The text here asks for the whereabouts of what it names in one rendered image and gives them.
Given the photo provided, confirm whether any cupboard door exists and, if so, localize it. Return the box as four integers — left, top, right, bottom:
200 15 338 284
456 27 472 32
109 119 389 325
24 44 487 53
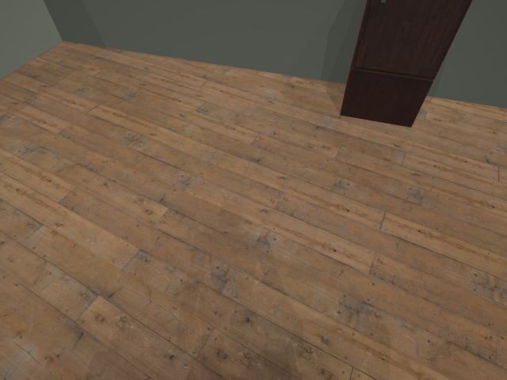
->
356 0 468 77

